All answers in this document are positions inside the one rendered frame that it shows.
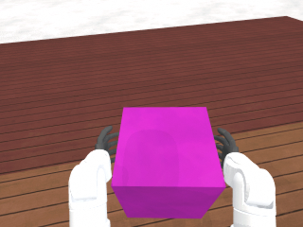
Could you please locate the robot left hand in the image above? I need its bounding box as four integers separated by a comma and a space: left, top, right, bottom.
95, 126, 119, 163

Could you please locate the robot right forearm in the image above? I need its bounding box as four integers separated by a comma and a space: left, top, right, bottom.
223, 152, 276, 227

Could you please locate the robot right hand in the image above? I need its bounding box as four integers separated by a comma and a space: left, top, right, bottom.
213, 128, 239, 169

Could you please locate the robot left forearm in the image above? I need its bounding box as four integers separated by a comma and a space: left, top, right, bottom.
68, 149, 112, 227

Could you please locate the carton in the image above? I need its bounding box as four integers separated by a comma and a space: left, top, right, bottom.
111, 107, 226, 218

